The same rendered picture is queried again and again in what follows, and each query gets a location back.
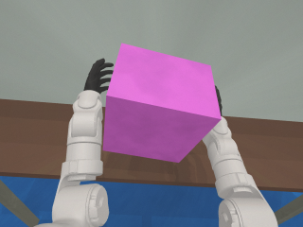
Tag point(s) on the table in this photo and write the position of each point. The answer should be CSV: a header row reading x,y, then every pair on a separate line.
x,y
33,144

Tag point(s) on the right robot forearm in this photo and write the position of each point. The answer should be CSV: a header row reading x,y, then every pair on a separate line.
x,y
232,179

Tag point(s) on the right robot upper arm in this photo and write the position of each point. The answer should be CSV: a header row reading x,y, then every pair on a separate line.
x,y
245,212

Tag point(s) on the left robot upper arm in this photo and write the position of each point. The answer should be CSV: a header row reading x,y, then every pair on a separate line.
x,y
81,205

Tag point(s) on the left robot forearm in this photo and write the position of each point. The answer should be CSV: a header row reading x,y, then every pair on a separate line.
x,y
84,140

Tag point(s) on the robot left hand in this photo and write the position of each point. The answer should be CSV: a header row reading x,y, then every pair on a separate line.
x,y
94,80

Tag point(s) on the robot right hand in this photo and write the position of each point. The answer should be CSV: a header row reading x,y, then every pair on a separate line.
x,y
219,99

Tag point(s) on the carton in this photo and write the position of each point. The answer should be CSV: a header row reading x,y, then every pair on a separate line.
x,y
158,106

